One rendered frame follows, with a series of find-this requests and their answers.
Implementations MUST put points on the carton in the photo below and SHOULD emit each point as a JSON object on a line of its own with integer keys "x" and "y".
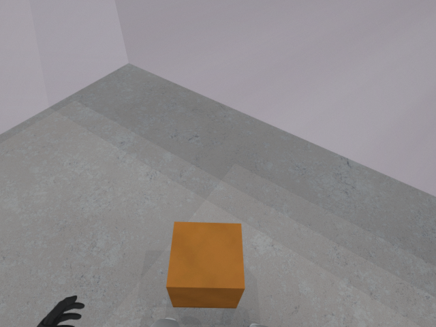
{"x": 206, "y": 267}

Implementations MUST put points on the robot left hand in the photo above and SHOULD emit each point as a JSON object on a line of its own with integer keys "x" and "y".
{"x": 57, "y": 315}

